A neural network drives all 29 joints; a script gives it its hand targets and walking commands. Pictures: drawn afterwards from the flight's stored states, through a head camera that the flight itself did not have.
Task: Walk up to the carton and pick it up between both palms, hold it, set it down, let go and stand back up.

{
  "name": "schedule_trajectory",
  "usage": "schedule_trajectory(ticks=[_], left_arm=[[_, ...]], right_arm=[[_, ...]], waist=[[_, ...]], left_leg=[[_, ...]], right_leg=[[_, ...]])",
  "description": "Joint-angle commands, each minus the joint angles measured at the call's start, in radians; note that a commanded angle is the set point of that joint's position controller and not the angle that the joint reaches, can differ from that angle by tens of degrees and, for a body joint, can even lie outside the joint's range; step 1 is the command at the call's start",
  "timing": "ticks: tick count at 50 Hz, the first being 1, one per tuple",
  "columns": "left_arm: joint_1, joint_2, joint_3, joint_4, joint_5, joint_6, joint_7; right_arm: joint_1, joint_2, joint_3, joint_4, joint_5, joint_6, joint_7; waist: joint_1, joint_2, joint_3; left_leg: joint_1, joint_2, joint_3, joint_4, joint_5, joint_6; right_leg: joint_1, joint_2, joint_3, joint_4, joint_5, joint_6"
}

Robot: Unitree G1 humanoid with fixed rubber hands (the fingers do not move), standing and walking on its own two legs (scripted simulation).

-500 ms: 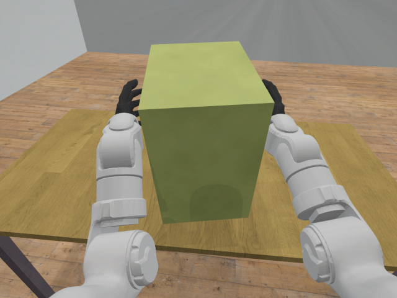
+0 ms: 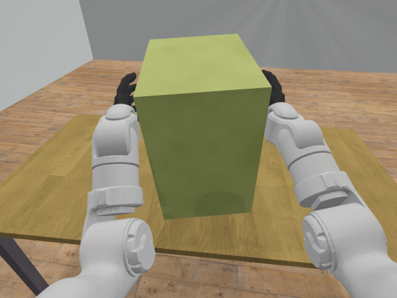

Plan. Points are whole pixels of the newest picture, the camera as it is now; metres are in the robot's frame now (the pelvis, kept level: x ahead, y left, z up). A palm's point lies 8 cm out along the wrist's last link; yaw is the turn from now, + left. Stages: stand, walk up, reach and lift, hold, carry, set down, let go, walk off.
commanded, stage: hold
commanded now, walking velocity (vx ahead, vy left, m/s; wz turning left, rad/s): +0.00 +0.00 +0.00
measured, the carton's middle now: (200, 126) +0.41 +0.00 +0.22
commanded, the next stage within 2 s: none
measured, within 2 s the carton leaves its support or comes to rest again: neither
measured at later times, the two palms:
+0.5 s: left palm (122, 108) +0.38 +0.14 +0.28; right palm (273, 100) +0.37 -0.14 +0.29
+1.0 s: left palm (122, 106) +0.38 +0.14 +0.29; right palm (275, 98) +0.37 -0.14 +0.29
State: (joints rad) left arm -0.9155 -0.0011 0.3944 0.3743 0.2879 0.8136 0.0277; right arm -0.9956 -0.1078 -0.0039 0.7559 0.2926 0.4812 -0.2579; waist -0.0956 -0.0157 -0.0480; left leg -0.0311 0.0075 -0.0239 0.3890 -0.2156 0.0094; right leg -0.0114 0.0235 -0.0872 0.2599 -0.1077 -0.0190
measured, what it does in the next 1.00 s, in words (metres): stands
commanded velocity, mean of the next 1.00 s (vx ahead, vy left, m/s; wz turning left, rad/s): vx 0.00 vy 0.00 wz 0.00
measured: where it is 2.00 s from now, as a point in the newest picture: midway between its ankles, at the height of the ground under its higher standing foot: outside the picture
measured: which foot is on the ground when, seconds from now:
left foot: down 0.00-1.00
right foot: down 0.00-1.00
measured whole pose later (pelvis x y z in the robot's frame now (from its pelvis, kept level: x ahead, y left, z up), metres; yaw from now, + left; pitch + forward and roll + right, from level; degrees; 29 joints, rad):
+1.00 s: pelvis +0.00 +0.00 +0.00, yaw +0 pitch -7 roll -2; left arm -0.94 0.01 0.40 0.37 0.28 0.87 0.02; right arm -1.05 -0.14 0.03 0.75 0.36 0.58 -0.29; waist -0.09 -0.01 -0.10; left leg -0.06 0.01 -0.03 0.41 -0.23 0.01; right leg -0.04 0.04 -0.06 0.28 -0.12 -0.02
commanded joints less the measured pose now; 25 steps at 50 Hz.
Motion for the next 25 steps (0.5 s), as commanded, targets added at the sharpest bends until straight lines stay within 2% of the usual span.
schedule_trajectory(ticks=[1,9,10,13,15,20,25], left_arm=[[-0.708,-0.586,-0.456,-0.088,-0.178,-0.068,-0.147],[-0.718,-0.579,-0.432,-0.063,-0.17,-0.046,-0.158],[-0.728,-0.588,-0.444,-0.078,-0.176,-0.049,-0.157],[-0.733,-0.566,-0.426,-0.068,-0.173,-0.045,-0.154],[-0.741,-0.574,-0.435,-0.079,-0.179,-0.043,-0.156],[-0.75,-0.576,-0.427,-0.08,-0.179,-0.044,-0.15],[-0.781,-0.574,-0.443,-0.084,-0.193,-0.047,-0.151]], right_arm=[[-0.81,0.707,0.242,-0.331,0.136,-0.033,0.086],[-0.822,0.692,0.228,-0.307,0.155,0.001,0.084],[-0.827,0.697,0.23,-0.312,0.154,0.001,0.086],[-0.828,0.698,0.24,-0.312,0.168,0.011,0.085],[-0.819,0.69,0.234,-0.292,0.17,0.019,0.084],[-0.823,0.699,0.234,-0.284,0.174,0.024,0.092],[-0.831,0.69,0.219,-0.274,0.177,0.03,0.089]], waist=[[-0.01,0.047,-0.375],[-0.003,0.052,-0.345],[-0.01,0.051,-0.356],[0.0,0.041,-0.358],[-0.011,0.05,-0.355],[0.002,0.051,-0.362],[-0.011,0.059,-0.377]], left_leg=[[-0.068,-0.042,0.007,-0.061,0.186,-0.035],[-0.085,-0.042,0.007,-0.07,0.159,-0.037],[-0.085,-0.042,0.004,-0.069,0.16,-0.035],[-0.083,-0.047,0.003,-0.059,0.187,-0.036],[-0.082,-0.042,0.001,-0.06,0.181,-0.041],[-0.095,-0.037,-0.004,-0.065,0.165,-0.039],[-0.094,-0.042,-0.002,-0.063,0.156,-0.042]], right_leg=[[0.208,0.04,0.047,0.018,0.154,0.056],[0.194,0.044,0.049,0.017,0.121,0.053],[0.193,0.047,0.047,0.02,0.122,0.051],[0.201,0.049,0.05,0.021,0.152,0.056],[0.196,0.049,0.051,0.02,0.146,0.052],[0.193,0.047,0.06,0.021,0.125,0.045],[0.18,0.048,0.06,0.023,0.123,0.051]])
